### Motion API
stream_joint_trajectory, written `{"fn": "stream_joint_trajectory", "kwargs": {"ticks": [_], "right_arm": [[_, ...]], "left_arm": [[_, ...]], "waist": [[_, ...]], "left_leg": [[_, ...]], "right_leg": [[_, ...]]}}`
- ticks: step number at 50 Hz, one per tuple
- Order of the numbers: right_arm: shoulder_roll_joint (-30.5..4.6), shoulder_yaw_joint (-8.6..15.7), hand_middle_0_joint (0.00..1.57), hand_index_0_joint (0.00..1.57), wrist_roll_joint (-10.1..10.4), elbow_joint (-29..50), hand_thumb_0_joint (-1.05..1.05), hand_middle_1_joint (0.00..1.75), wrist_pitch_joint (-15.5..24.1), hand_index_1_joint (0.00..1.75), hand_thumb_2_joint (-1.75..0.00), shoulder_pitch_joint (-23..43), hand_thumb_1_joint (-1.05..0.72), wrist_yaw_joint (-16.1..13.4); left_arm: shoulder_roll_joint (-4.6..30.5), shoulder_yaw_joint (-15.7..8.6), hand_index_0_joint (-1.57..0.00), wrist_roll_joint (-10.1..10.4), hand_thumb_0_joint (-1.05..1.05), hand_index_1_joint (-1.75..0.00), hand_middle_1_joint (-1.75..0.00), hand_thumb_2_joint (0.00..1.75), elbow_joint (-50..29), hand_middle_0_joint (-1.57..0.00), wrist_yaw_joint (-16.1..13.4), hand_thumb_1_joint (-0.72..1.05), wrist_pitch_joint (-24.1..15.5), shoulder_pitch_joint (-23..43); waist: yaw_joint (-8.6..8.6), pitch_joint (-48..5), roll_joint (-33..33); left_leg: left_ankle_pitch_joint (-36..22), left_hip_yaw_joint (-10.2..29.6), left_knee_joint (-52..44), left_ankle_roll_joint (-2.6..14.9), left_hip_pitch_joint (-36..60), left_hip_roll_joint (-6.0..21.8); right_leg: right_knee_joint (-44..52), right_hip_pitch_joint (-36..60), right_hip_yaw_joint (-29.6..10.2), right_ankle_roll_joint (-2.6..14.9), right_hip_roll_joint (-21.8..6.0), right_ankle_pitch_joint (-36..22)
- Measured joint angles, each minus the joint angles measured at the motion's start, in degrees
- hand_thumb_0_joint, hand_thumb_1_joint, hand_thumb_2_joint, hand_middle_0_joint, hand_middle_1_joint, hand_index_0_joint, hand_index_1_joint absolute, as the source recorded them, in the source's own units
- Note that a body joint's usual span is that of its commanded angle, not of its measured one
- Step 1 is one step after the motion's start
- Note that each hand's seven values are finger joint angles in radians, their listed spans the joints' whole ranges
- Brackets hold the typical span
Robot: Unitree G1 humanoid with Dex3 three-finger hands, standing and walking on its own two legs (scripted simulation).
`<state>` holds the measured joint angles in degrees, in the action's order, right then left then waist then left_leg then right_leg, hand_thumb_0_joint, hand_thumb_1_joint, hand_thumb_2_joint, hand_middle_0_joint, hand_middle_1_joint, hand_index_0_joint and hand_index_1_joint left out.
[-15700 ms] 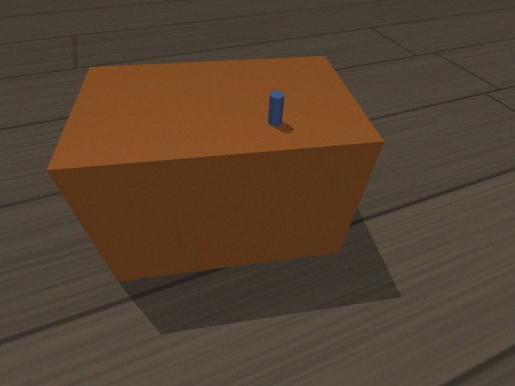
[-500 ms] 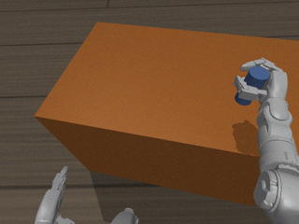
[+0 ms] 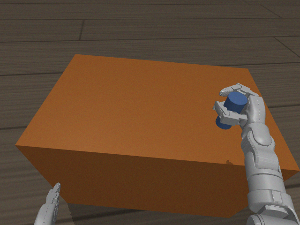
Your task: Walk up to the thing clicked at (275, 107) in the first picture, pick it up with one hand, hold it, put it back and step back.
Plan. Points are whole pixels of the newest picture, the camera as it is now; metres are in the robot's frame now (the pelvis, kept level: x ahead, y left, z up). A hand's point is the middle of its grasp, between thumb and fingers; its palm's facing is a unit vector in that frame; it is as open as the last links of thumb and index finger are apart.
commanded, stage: lift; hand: right
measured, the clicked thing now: (230, 111) +0.41 -0.18 +0.12
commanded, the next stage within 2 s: hold in 0.68 s
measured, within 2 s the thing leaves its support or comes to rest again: neither
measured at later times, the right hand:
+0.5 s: hand (238, 114) +0.35 -0.17 +0.18, palm faces +0.11 +0.99 -0.01, open 5.8 cm
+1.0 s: hand (245, 115) +0.33 -0.17 +0.19, palm faces +0.11 +0.99 -0.03, open 5.8 cm
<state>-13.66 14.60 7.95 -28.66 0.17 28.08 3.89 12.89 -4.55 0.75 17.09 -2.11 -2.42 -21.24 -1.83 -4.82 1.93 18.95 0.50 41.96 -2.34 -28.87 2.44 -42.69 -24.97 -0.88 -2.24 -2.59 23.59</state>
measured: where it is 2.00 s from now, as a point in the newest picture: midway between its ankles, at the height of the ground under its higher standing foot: outside the picture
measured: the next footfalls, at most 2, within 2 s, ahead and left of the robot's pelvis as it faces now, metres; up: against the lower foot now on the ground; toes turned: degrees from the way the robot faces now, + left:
none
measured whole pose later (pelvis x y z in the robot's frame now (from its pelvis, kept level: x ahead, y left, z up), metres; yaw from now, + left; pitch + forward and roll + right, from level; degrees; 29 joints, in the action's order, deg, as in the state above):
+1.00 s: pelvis +0.00 +0.00 +0.01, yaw -1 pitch -1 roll +0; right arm -12.4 13.4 10.6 1.0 -18.3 14.1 3.8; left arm 12.9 -6.5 1.5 30.7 -2.4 -7.2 -16.3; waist 0.3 -2.5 3.4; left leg 15.9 -0.3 34.4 -2.2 -18.0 2.7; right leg -34.8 -14.3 -1.3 -2.4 -2.4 20.0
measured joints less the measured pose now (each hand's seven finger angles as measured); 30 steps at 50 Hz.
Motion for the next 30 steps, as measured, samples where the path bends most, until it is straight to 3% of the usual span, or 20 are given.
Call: {"fn": "stream_joint_trajectory", "kwargs": {"ticks": [13, 30], "right_arm": [[1.1, -1.7, 0.95, 0.99, 1.3, 12.3, -0.01, 1.11, -7.0, 1.10, -1.12, -5.7, -0.10, -0.8], [1.2, -1.7, 0.95, 0.98, 2.2, 22.3, -0.01, 1.12, -13.6, 1.10, -1.11, -10.7, -0.10, -0.9]], "left_arm": [[0.1, -1.0, -0.04, 0.6, -0.01, -0.04, -0.04, 0.06, 4.7, -0.04, -0.6, -0.53, -0.5, 1.6], [0.0, -2.0, -0.04, 0.9, -0.01, -0.04, -0.04, 0.06, 10.2, -0.04, -0.5, -0.54, -2.4, 3.7]], "waist": [[1.12, 1.2, 0.3], [1.61, 1.9, 0.8]], "left_leg": [[-1.5, 0.0, -2.7, 0.14, 4.2, 0.1], [-2.5, -0.5, -5.0, 0.10, 7.9, 0.3]], "right_leg": [[3.2, 4.5, 0.1, -0.14, 0.1, -1.8], [5.5, 7.9, -0.2, -0.10, 0.3, -3.0]]}}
